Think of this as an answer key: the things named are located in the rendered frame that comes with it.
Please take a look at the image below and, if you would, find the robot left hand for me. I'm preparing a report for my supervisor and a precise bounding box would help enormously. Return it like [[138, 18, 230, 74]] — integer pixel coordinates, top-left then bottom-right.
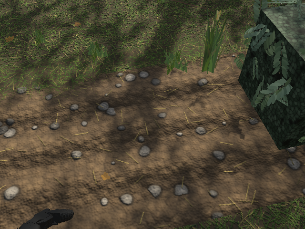
[[17, 208, 74, 229]]

